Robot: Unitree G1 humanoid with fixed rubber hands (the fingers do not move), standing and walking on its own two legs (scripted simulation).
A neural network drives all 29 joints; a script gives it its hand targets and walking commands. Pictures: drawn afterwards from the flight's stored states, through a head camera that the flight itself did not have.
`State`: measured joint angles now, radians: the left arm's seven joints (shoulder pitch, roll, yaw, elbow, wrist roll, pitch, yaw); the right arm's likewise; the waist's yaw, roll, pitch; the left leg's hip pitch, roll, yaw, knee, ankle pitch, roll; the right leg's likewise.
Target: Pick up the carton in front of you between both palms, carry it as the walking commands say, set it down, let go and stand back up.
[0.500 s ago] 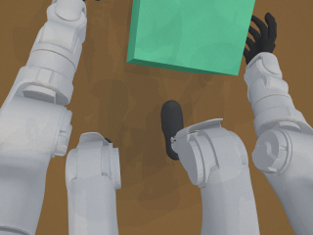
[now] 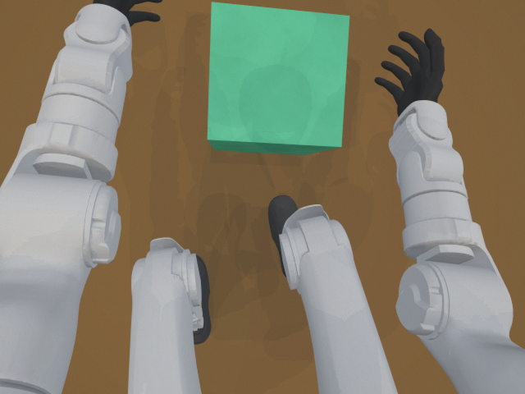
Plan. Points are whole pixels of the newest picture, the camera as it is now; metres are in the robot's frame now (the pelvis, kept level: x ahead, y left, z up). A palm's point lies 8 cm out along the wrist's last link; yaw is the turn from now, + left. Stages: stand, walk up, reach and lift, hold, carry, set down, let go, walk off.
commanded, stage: set down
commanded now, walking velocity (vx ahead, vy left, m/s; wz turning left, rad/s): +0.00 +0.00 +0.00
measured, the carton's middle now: (269, 96) +0.52 -0.12 -0.34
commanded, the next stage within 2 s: let go in 0.56 s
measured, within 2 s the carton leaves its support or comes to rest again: neither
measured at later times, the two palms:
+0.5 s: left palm out of the picture +0.59 +0.09 +0.03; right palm out of the picture +0.43 -0.28 +0.03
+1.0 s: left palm out of the picture +0.45 +0.14 +0.15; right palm out of the picture +0.35 -0.26 +0.16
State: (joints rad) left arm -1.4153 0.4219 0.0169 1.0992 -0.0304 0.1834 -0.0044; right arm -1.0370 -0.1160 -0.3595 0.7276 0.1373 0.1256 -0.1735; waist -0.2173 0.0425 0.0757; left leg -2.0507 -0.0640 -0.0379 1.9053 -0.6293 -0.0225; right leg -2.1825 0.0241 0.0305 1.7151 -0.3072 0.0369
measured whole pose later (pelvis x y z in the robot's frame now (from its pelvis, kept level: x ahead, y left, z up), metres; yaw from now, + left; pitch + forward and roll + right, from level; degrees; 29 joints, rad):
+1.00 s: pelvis +0.09 -0.02 +0.25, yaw +2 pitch +29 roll +1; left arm -0.42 0.11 0.19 0.62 0.11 0.10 0.11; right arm -0.19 -0.14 -0.16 0.45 -0.03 0.08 0.10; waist -0.15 -0.01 -0.08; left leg -0.98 -0.04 -0.08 0.88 -0.40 -0.03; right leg -1.12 0.00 0.01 0.82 -0.21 -0.01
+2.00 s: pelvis +0.14 +0.01 +0.30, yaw -2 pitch -2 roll -1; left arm 0.20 0.20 0.02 0.50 0.01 0.08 -0.02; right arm 0.23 -0.24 -0.03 0.41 -0.03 0.20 0.01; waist -0.01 0.04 0.05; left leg -0.07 0.00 -0.04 0.49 -0.37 0.01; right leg -0.23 0.03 0.05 0.48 -0.20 0.01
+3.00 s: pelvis +0.14 -0.02 +0.31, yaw +2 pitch -2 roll +0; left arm 0.13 0.34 0.05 0.95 0.02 0.01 0.01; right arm 0.22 -0.38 -0.01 0.88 -0.03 -0.01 -0.04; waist 0.01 0.05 0.03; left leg -0.05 0.00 -0.10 0.41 -0.33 -0.03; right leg -0.21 0.02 -0.02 0.47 -0.22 -0.02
